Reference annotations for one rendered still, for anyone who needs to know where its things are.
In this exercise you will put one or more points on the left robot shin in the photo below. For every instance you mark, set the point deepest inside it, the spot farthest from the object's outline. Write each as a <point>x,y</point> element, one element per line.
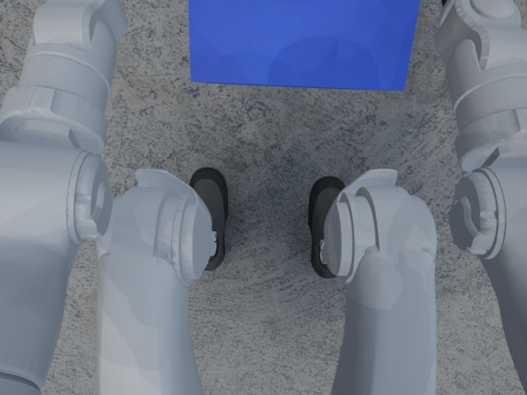
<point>160,179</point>

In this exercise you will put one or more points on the right robot forearm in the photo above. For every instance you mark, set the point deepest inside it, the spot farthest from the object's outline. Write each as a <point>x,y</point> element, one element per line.
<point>485,55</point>

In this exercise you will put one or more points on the left robot thigh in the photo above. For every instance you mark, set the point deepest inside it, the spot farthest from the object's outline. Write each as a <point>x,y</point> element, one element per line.
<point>143,343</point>

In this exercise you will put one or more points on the carton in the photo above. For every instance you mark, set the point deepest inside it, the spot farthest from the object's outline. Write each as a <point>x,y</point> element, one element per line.
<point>333,44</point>

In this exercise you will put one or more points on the left robot forearm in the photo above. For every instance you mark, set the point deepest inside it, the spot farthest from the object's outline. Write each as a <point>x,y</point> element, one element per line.
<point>67,74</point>

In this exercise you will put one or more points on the left robot upper arm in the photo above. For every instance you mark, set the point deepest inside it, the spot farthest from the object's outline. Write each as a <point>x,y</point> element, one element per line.
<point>52,200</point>

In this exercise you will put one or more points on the right robot upper arm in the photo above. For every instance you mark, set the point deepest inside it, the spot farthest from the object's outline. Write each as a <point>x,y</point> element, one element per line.
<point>488,218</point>

